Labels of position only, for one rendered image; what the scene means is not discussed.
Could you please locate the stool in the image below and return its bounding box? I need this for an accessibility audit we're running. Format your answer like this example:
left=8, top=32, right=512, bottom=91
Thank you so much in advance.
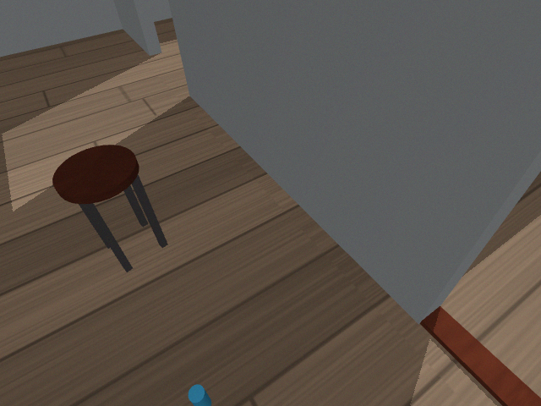
left=52, top=145, right=168, bottom=272

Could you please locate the can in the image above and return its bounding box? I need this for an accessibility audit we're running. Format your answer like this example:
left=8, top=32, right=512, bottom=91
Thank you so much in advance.
left=189, top=384, right=211, bottom=406

